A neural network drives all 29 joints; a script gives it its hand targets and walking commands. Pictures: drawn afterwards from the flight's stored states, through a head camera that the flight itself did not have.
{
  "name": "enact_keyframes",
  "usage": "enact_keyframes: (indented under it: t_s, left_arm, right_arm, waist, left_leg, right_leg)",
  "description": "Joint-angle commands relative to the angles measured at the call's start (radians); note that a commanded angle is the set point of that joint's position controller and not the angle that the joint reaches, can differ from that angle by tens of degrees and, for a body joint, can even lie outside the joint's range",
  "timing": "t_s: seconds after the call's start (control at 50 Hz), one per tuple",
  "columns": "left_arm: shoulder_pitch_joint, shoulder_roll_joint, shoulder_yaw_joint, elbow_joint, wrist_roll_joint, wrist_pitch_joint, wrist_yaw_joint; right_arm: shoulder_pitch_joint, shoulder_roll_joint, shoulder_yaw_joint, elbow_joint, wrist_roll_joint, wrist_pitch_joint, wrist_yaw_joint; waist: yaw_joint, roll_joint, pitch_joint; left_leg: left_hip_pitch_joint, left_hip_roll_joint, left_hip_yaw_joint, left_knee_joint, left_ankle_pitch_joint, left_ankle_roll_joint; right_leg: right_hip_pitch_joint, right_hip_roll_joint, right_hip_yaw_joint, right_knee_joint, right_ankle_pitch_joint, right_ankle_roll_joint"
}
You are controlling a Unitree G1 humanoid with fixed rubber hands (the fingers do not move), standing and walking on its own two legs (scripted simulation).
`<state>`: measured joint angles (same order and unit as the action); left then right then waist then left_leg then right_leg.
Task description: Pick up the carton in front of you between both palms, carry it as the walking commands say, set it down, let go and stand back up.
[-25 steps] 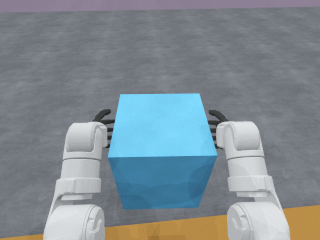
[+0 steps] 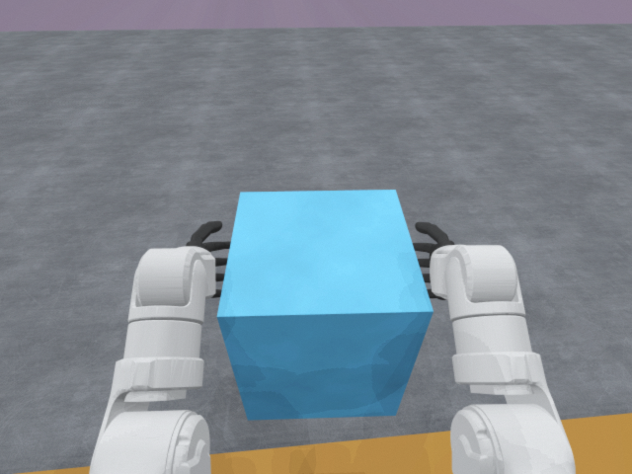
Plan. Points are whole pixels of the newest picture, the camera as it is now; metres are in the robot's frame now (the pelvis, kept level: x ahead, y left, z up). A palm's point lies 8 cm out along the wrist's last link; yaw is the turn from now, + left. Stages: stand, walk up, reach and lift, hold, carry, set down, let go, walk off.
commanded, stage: carry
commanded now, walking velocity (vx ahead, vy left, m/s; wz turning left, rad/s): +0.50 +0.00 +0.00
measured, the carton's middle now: (320, 307) +0.35 +0.00 +0.05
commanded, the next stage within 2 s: none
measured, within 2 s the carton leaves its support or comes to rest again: neither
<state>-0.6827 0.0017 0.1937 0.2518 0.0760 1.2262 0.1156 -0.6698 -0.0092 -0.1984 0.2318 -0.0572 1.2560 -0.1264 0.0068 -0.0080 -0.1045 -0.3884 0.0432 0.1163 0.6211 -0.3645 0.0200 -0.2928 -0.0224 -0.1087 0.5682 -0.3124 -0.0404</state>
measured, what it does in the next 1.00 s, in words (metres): walks ahead: right foot, then left foot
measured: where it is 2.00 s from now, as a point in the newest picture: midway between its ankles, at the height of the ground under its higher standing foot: (296, 314)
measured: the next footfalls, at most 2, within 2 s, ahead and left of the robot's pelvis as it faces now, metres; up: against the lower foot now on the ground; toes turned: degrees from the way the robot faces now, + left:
right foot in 0.44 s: +0.27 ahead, -0.12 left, +0.00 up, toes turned -6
left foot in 0.88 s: +0.49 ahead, +0.09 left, -0.02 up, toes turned +3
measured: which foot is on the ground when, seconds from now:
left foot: down 0.00-0.46, up 0.48-0.86, down 0.88-1.00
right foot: down 0.00-0.10, up 0.12-0.42, down 0.44-0.96, up 0.98-1.00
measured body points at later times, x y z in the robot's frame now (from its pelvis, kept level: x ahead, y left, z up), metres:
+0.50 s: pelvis +0.16 -0.03 -0.01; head +0.18 -0.04 +0.44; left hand +0.54 +0.12 +0.11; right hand +0.54 -0.18 +0.10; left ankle +0.05 +0.09 -0.69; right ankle +0.23 -0.11 -0.73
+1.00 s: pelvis +0.43 +0.01 -0.03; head +0.45 +0.03 +0.42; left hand +0.80 +0.18 +0.08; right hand +0.80 -0.12 +0.08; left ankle +0.48 +0.09 -0.74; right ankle +0.27 -0.11 -0.66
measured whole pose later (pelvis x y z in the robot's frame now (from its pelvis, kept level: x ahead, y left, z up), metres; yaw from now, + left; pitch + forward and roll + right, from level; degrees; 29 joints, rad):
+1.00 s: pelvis +0.43 +0.01 -0.03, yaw +0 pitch +3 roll +0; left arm -0.70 0.04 0.19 0.20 0.02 1.20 0.11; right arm -0.67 0.05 -0.23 0.17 -0.11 1.20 -0.11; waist 0.02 -0.04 -0.03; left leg -0.48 0.00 0.11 0.68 0.33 0.09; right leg -0.31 -0.01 -0.02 1.15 -0.49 -0.01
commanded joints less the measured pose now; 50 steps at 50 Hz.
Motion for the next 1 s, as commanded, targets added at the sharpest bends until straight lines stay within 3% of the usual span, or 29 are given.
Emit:
enact_keyframes:
  t_s: [0.0, 0.04, 0.06, 0.08, 0.1, 0.12, 0.14, 0.18, 0.24, 0.34, 0.4, 0.42, 0.44, 0.46, 0.48, 0.52, 0.56, 0.68, 0.72, 0.78, 0.8, 0.82, 0.86, 0.88, 0.9, 0.92, 0.94, 0.96, 0.98]
  left_arm:
    - [-0.745, -1.105, -0.529, -0.121, -0.436, -0.028, -0.234]
    - [-0.726, -1.1, -0.525, -0.107, -0.43, -0.03, -0.23]
    - [-0.725, -1.109, -0.527, -0.103, -0.432, -0.03, -0.231]
    - [-0.739, -1.124, -0.529, -0.096, -0.437, -0.029, -0.234]
    - [-0.737, -1.125, -0.522, -0.069, -0.437, -0.029, -0.236]
    - [-0.765, -1.129, -0.522, -0.061, -0.437, -0.032, -0.237]
    - [-0.774, -1.135, -0.525, -0.057, -0.442, -0.034, -0.239]
    - [-0.783, -1.156, -0.534, -0.079, -0.462, -0.038, -0.237]
    - [-0.788, -1.157, -0.539, -0.134, -0.48, -0.027, -0.22]
    - [-0.704, -1.126, -0.532, -0.125, -0.445, -0.013, -0.21]
    - [-0.655, -1.119, -0.514, -0.079, -0.419, -0.014, -0.221]
    - [-0.62, -1.112, -0.503, -0.052, -0.409, -0.017, -0.226]
    - [-0.594, -1.083, -0.481, -0.031, -0.385, -0.026, -0.229]
    - [-0.613, -1.072, -0.481, -0.037, -0.377, -0.035, -0.23]
    - [-0.644, -1.089, -0.494, -0.077, -0.387, -0.042, -0.233]
    - [-0.748, -1.124, -0.544, -0.188, -0.427, -0.057, -0.237]
    - [-0.808, -1.142, -0.587, -0.271, -0.47, -0.065, -0.233]
    - [-0.757, -1.103, -0.637, -0.376, -0.503, -0.042, -0.231]
    - [-0.723, -1.084, -0.646, -0.357, -0.494, -0.03, -0.236]
    - [-0.676, -1.068, -0.652, -0.279, -0.475, -0.022, -0.246]
    - [-0.674, -1.067, -0.656, -0.255, -0.471, -0.022, -0.249]
    - [-0.659, -1.062, -0.652, -0.22, -0.462, -0.022, -0.251]
    - [-0.666, -1.073, -0.651, -0.165, -0.463, -0.026, -0.251]
    - [-0.687, -1.089, -0.651, -0.151, -0.474, -0.026, -0.253]
    - [-0.725, -1.107, -0.644, -0.166, -0.483, -0.026, -0.258]
    - [-0.751, -1.118, -0.641, -0.161, -0.492, -0.026, -0.265]
    - [-0.783, -1.141, -0.654, -0.158, -0.503, -0.034, -0.269]
    - [-0.771, -1.166, -0.65, -0.139, -0.503, -0.045, -0.27]
    - [-0.773, -1.185, -0.649, -0.165, -0.496, -0.051, -0.263]
  right_arm:
    - [-0.793, 1.131, 0.544, -0.1, 0.424, -0.056, 0.232]
    - [-0.762, 1.128, 0.527, -0.063, 0.421, -0.058, 0.235]
    - [-0.743, 1.12, 0.517, -0.048, 0.413, -0.062, 0.236]
    - [-0.711, 1.108, 0.501, -0.034, 0.401, -0.066, 0.236]
    - [-0.693, 1.098, 0.484, -0.014, 0.389, -0.066, 0.235]
    - [-0.725, 1.095, 0.484, -0.031, 0.385, -0.07, 0.232]
    - [-0.754, 1.097, 0.491, -0.059, 0.392, -0.073, 0.228]
    - [-0.84, 1.116, 0.533, -0.154, 0.434, -0.083, 0.219]
    - [-0.888, 1.125, 0.565, -0.243, 0.472, -0.081, 0.205]
    - [-0.795, 1.123, 0.575, -0.221, 0.451, -0.056, 0.205]
    - [-0.76, 1.136, 0.584, -0.172, 0.44, -0.057, 0.215]
    - [-0.756, 1.134, 0.585, -0.153, 0.437, -0.059, 0.22]
    - [-0.756, 1.152, 0.584, -0.135, 0.43, -0.058, 0.228]
    - [-0.778, 1.164, 0.583, -0.12, 0.435, -0.061, 0.235]
    - [-0.802, 1.183, 0.602, -0.121, 0.448, -0.069, 0.239]
    - [-0.824, 1.211, 0.616, -0.154, 0.469, -0.085, 0.236]
    - [-0.828, 1.22, 0.627, -0.201, 0.477, -0.094, 0.219]
    - [-0.747, 1.136, 0.639, -0.313, 0.418, -0.088, 0.164]
    - [-0.712, 1.1, 0.638, -0.31, 0.391, -0.077, 0.162]
    - [-0.671, 1.059, 0.625, -0.259, 0.359, -0.059, 0.178]
    - [-0.662, 1.05, 0.621, -0.237, 0.354, -0.054, 0.188]
    - [-0.655, 1.046, 0.611, -0.211, 0.352, -0.049, 0.197]
    - [-0.649, 1.026, 0.578, -0.164, 0.343, -0.044, 0.214]
    - [-0.63, 1.009, 0.56, -0.14, 0.325, -0.045, 0.217]
    - [-0.634, 1.003, 0.543, -0.111, 0.316, -0.057, 0.219]
    - [-0.589, 1.008, 0.52, -0.076, 0.311, -0.066, 0.223]
    - [-0.597, 1.028, 0.509, -0.089, 0.325, -0.07, 0.229]
    - [-0.647, 1.046, 0.514, -0.122, 0.351, -0.074, 0.235]
    - [-0.723, 1.062, 0.552, -0.179, 0.372, -0.083, 0.236]
  waist:
    - [0.028, -0.131, -0.235]
    - [0.016, -0.093, -0.273]
    - [-0.002, -0.013, -0.288]
    - [-0.028, 0.172, -0.285]
    - [-0.055, 0.279, -0.246]
    - [-0.066, 0.256, -0.226]
    - [-0.073, 0.176, -0.237]
    - [-0.065, 0.093, -0.283]
    - [-0.054, 0.149, -0.308]
    - [-0.064, 0.176, -0.308]
    - [-0.02, 0.097, -0.361]
    - [0.018, 0.003, -0.421]
    - [0.033, -0.248, -0.451]
    - [0.045, -0.319, -0.437]
    - [0.047, -0.226, -0.411]
    - [0.042, -0.054, -0.359]
    - [0.032, -0.09, -0.362]
    - [0.053, -0.122, -0.39]
    - [0.06, -0.136, -0.395]
    - [0.063, -0.135, -0.36]
    - [0.092, -0.133, -0.329]
    - [0.102, -0.124, -0.307]
    - [0.074, -0.105, -0.288]
    - [0.056, -0.034, -0.303]
    - [0.024, 0.103, -0.365]
    - [-0.07, 0.239, -0.424]
    - [-0.096, 0.272, -0.368]
    - [-0.09, 0.193, -0.351]
    - [-0.086, 0.199, -0.368]
  left_leg:
    - [-0.061, -0.022, 0.019, 0.013, -0.034, 0.011]
    - [0.098, -0.03, 0.024, -0.098, 0.005, 0.027]
    - [0.213, 0.02, -0.064, -0.135, -0.029, 0.052]
    - [0.338, 0.164, -0.315, -0.245, -0.102, 0.109]
    - [0.458, 0.298, -0.556, -0.317, -0.107, 0.194]
    - [0.508, 0.357, -0.64, -0.306, -0.002, 0.262]
    - [0.521, 0.361, -0.63, -0.285, 0.095, 0.28]
    - [0.525, 0.322, -0.518, -0.262, 0.113, 0.242]
    - [0.444, 0.245, -0.344, -0.296, 0.125, 0.188]
    - [0.394, 0.195, -0.181, -0.235, 0.344, 0.141]
    - [0.24, 0.13, -0.052, -0.017, 0.417, 0.062]
    - [0.086, 0.098, -0.015, 0.177, 0.304, 0.015]
    - [-0.198, -0.025, 0.016, 0.408, -0.008, -0.029]
    - [-0.392, -0.077, -0.065, 0.556, -0.2, -0.018]
    - [-0.456, -0.033, -0.116, 0.64, -0.214, 0.006]
    - [-0.426, 0.029, -0.134, 0.556, -0.114, 0.02]
    - [-0.352, 0.037, -0.113, 0.443, -0.04, 0.001]
    - [-0.286, -0.007, -0.048, 0.169, 0.131, -0.01]
    - [-0.244, -0.022, -0.024, 0.146, 0.264, 0.001]
    - [-0.238, -0.033, -0.008, 0.064, 0.248, 0.027]
    - [-0.351, 0.003, -0.082, -0.009, 0.41, 0.026]
    - [-0.403, 0.0, -0.079, -0.05, 0.418, 0.024]
    - [-0.283, -0.009, -0.057, -0.109, 0.374, 0.041]
    - [-0.112, -0.061, 0.004, -0.189, 0.395, 0.043]
    - [0.238, -0.018, -0.111, -0.158, 0.514, 0.088]
    - [0.508, 0.124, -0.344, -0.171, 0.586, 0.165]
    - [0.603, 0.198, -0.451, -0.2, 0.833, 0.194]
    - [0.594, 0.222, -0.449, -0.189, 0.985, 0.187]
    - [0.636, 0.268, -0.47, -0.148, 1.027, 0.213]
  right_leg:
    - [0.147, -0.248, 0.309, -0.24, -0.258, -0.135]
    - [0.089, -0.198, 0.206, -0.12, -0.139, -0.105]
    - [-0.017, -0.143, 0.131, -0.033, -0.163, -0.065]
    - [-0.192, -0.047, 0.018, 0.181, -0.198, -0.009]
    - [-0.423, 0.023, -0.022, 0.303, -0.271, 0.017]
    - [-0.538, 0.008, 0.035, 0.395, -0.313, 0.003]
    - [-0.579, -0.014, 0.064, 0.467, -0.299, -0.007]
    - [-0.587, -0.042, 0.083, 0.498, -0.223, -0.009]
    - [-0.461, -0.036, 0.048, 0.38, -0.085, 0.019]
    - [-0.262, 0.016, -0.022, 0.089, 0.044, 0.02]
    - [0.128, 0.058, -0.091, -0.128, 0.168, -0.007]
    - [0.351, -0.083, 0.077, -0.141, 0.089, -0.041]
    - [0.521, -0.326, 0.51, -0.189, 0.132, -0.122]
    - [0.608, -0.368, 0.663, -0.198, 0.205, -0.207]
    - [0.602, -0.365, 0.616, -0.158, 0.248, -0.22]
    - [0.47, -0.317, 0.465, -0.17, 0.291, -0.173]
    - [0.415, -0.28, 0.355, -0.2, 0.335, -0.153]
    - [0.46, -0.22, 0.2, -0.174, 0.565, -0.156]
    - [0.468, -0.196, 0.146, -0.122, 0.658, -0.136]
    - [0.463, -0.198, 0.137, -0.055, 0.649, -0.126]
    - [0.582, -0.19, 0.18, -0.015, 0.576, -0.119]
    - [0.627, -0.202, 0.204, 0.012, 0.554, -0.12]
    - [0.544, -0.212, 0.189, 0.098, 0.638, -0.095]
    - [0.446, -0.143, 0.106, 0.195, 0.674, -0.046]
    - [0.151, -0.061, 0.022, 0.388, 0.591, 0.029]
    - [-0.159, 0.017, -0.007, 0.603, 0.356, 0.067]
    - [-0.357, 0.105, 0.026, 0.735, -0.176, 0.06]
    - [-0.404, 0.099, 0.082, 0.769, -0.235, 0.025]
    - [-0.471, 0.07, 0.111, 0.79, -0.217, 0.007]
